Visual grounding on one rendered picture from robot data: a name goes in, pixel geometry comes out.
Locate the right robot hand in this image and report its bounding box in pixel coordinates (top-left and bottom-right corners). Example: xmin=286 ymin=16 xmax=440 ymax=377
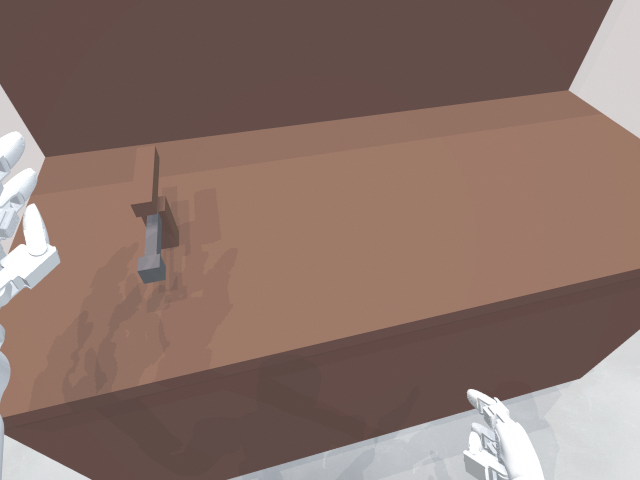
xmin=463 ymin=389 xmax=545 ymax=480

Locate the tap lever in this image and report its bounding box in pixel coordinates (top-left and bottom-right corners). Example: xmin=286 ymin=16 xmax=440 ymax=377
xmin=137 ymin=212 xmax=166 ymax=284

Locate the left robot hand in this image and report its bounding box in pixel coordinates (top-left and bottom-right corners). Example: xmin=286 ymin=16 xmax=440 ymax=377
xmin=0 ymin=132 xmax=60 ymax=309

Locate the counter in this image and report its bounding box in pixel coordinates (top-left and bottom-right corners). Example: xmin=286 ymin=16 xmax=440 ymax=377
xmin=0 ymin=0 xmax=640 ymax=480

